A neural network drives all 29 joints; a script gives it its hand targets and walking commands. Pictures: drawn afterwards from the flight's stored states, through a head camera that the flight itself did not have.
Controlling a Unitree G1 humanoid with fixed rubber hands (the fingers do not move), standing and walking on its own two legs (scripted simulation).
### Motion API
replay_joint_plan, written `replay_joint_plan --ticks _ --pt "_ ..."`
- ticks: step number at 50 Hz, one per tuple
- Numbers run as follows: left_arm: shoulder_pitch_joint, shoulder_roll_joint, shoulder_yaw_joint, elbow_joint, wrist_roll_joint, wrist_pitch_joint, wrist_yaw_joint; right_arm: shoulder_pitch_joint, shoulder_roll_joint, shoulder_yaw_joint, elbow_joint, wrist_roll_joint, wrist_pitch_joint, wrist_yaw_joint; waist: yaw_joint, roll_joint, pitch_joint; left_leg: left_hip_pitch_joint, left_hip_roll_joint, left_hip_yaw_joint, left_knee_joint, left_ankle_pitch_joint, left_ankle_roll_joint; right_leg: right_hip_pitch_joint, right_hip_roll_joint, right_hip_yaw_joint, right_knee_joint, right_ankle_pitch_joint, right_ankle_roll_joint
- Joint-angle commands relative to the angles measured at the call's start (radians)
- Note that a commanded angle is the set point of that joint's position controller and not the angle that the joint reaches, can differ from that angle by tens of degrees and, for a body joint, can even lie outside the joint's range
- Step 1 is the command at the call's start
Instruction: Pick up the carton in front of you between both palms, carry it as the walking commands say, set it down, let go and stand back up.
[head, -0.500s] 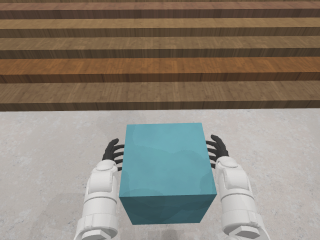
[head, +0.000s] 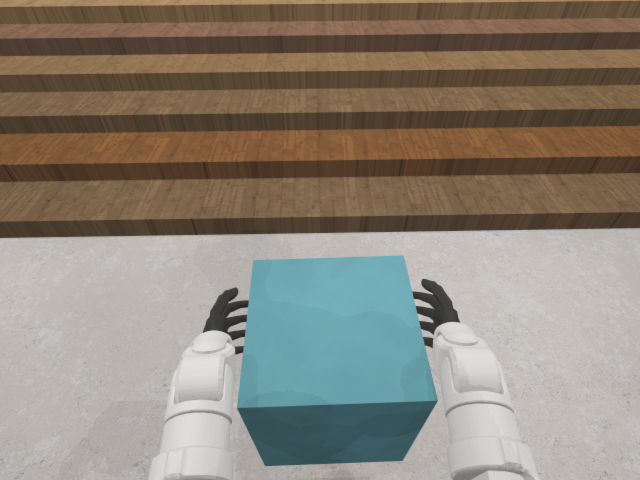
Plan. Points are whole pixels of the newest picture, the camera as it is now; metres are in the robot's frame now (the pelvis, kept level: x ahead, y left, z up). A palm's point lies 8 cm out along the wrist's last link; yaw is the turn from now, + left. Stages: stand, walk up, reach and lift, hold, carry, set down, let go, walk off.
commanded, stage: reach and lift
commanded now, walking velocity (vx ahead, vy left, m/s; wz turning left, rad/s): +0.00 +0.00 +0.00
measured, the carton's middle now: (331, 365) +0.29 +0.00 -0.04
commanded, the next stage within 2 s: hold in 0.12 s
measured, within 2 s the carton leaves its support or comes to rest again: neither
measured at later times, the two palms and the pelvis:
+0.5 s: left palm (213, 341) +0.27 +0.15 +0.05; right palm (450, 332) +0.28 -0.15 +0.05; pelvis -0.01 +0.00 +0.00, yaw +0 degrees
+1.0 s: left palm (229, 273) +0.36 +0.14 +0.08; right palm (447, 264) +0.37 -0.16 +0.09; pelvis +0.08 -0.01 -0.01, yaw -1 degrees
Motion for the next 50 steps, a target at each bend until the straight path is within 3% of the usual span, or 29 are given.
replay_joint_plan --ticks 1,6,11,17,29,30,32,33,35,37,38,39,40,41,42,43,44,46,48,49,50 --pt "-0.498 -0.934 -0.542 -0.068 -0.258 -0.041 -0.251 -0.425 0.951 0.534 -0.009 0.241 -0.009 0.242 0.001 0.001 -0.234 0.098 -0.062 0.065 -0.035 0.231 -0.009 0.032 0.059 -0.065 -0.048 0.251 0.014" --pt "-0.509 -0.929 -0.55 -0.084 -0.263 -0.031 -0.254 -0.434 0.955 0.542 -0.025 0.246 0.002 0.241 0.001 -0.001 -0.229 0.099 -0.062 0.068 -0.04 0.213 -0.007 0.037 0.057 -0.065 -0.054 0.239 0.015" --pt "-0.505 -0.927 -0.609 -0.17 -0.3 0.007 -0.247 -0.428 0.951 0.6 -0.114 0.281 0.041 0.232 -0.002 0.002 -0.266 0.133 -0.061 0.061 -0.05 0.264 -0.008 0.081 0.058 -0.06 -0.064 0.299 0.017" --pt "-0.508 -0.885 -0.532 -0.106 -0.255 0.044 -0.248 -0.436 0.902 0.524 -0.052 0.238 0.075 0.236 0.0 0.003 -0.126 0.093 -0.056 0.069 -0.079 0.103 -0.003 0.023 0.052 -0.07 -0.093 0.121 0.008" --pt "-0.599 -0.925 -0.539 -0.088 -0.263 0.033 -0.255 -0.528 0.925 0.523 -0.033 0.24 0.061 0.248 -0.002 0.006 -0.181 0.104 -0.051 0.073 -0.061 0.077 -0.006 0.012 0.052 -0.077 -0.076 0.085 0.004" --pt "-0.602 -0.925 -0.545 -0.094 -0.272 0.035 -0.253 -0.529 0.923 0.531 -0.052 0.248 0.065 0.246 0.002 0.05 -0.203 -0.003 0.118 0.027 -0.006 -0.092 0.009 -0.106 -0.1 -0.036 0.013 -0.078 -0.01" --pt "-0.621 -0.921 -0.566 -0.132 -0.288 0.041 -0.248 -0.518 0.918 0.543 -0.076 0.258 0.071 0.237 -0.003 0.068 -0.19 -0.119 0.135 -0.044 -0.088 -0.521 0.042 -0.171 -0.058 -0.05 0.044 -0.398 -0.011" --pt "-0.63 -0.924 -0.588 -0.156 -0.302 0.046 -0.245 -0.524 0.915 0.56 -0.104 0.269 0.077 0.23 -0.007 0.092 -0.179 -0.132 0.159 -0.075 -0.111 -0.592 0.057 -0.212 -0.042 -0.088 0.099 -0.408 -0.004" --pt "-0.634 -0.92 -0.637 -0.205 -0.342 0.066 -0.237 -0.513 0.908 0.598 -0.153 0.295 0.098 0.214 -0.006 0.166 -0.213 -0.101 0.223 -0.136 -0.132 -0.507 0.091 -0.249 -0.007 -0.19 0.215 -0.209 0.009" --pt "-0.626 -0.918 -0.692 -0.26 -0.393 0.102 -0.23 -0.49 0.892 0.651 -0.224 0.326 0.137 0.193 -0.002 0.146 -0.262 -0.169 0.216 -0.082 -0.084 -0.459 0.099 -0.145 -0.025 -0.21 0.105 -0.182 -0.001" --pt "-0.621 -0.916 -0.715 -0.286 -0.413 0.126 -0.225 -0.504 0.881 0.685 -0.27 0.349 0.164 0.187 0.005 0.095 -0.284 -0.21 0.17 0.001 -0.025 -0.458 0.075 -0.088 -0.042 -0.178 0.034 -0.208 -0.015" --pt "-0.611 -0.897 -0.724 -0.313 -0.424 0.155 -0.218 -0.524 0.875 0.719 -0.311 0.374 0.194 0.182 0.011 -0.042 -0.272 -0.301 0.105 0.107 0.141 -0.424 0.036 -0.044 -0.15 -0.006 -0.075 -0.351 -0.054" --pt "-0.59 -0.867 -0.725 -0.324 -0.432 0.186 -0.209 -0.54 0.871 0.751 -0.344 0.398 0.226 0.179 0.024 -0.237 -0.232 -0.473 0.04 0.218 0.361 -0.341 -0.006 0.043 -0.301 0.24 -0.205 -0.499 -0.116" --pt "-0.567 -0.854 -0.736 -0.333 -0.437 0.217 -0.198 -0.566 0.86 0.776 -0.367 0.427 0.257 0.178 0.031 -0.26 -0.169 -0.581 0.066 0.211 0.394 -0.315 -0.003 0.061 -0.374 0.351 -0.244 -0.446 -0.171" --pt "-0.567 -0.833 -0.741 -0.366 -0.44 0.245 -0.186 -0.591 0.869 0.797 -0.383 0.461 0.288 0.18 0.032 -0.207 -0.162 -0.583 0.092 0.199 0.374 -0.312 0.006 0.048 -0.382 0.336 -0.228 -0.343 -0.201" --pt "-0.567 -0.82 -0.749 -0.406 -0.453 0.273 -0.176 -0.585 0.873 0.812 -0.394 0.494 0.316 0.179 0.03 -0.159 -0.189 -0.547 0.091 0.214 0.333 -0.298 0.008 0.054 -0.365 0.261 -0.204 -0.248 -0.195" --pt "-0.57 -0.816 -0.763 -0.452 -0.473 0.3 -0.168 -0.564 0.875 0.821 -0.405 0.517 0.34 0.176 0.03 -0.142 -0.224 -0.492 0.074 0.238 0.278 -0.263 0.006 0.059 -0.333 0.177 -0.179 -0.173 -0.178" --pt "-0.552 -0.82 -0.79 -0.528 -0.51 0.347 -0.159 -0.507 0.882 0.84 -0.442 0.55 0.382 0.167 0.024 -0.163 -0.286 -0.355 0.028 0.299 0.137 -0.155 0.001 0.053 -0.262 0.035 -0.121 -0.071 -0.143" --pt "-0.491 -0.835 -0.803 -0.57 -0.533 0.393 -0.158 -0.437 0.883 0.837 -0.485 0.562 0.422 0.157 0.014 -0.123 -0.331 -0.087 0.018 0.342 -0.017 -0.024 -0.002 -0.064 -0.201 -0.09 0.001 -0.088 -0.107" --pt "-0.457 -0.837 -0.806 -0.582 -0.537 0.414 -0.159 -0.395 0.88 0.829 -0.5 0.559 0.444 0.153 0.004 -0.073 -0.362 0.117 0.076 0.288 -0.034 -0.025 0.012 -0.209 -0.177 -0.141 0.097 -0.126 -0.085" --pt "-0.439 -0.839 -0.811 -0.595 -0.543 0.438 -0.164 -0.354 0.858 0.818 -0.512 0.545 0.464 0.149 -0.016 0.087 -0.395 0.308 0.247 0.057 -0.102 -0.194 0.067 -0.405 -0.136 -0.222 0.307 -0.177 -0.047"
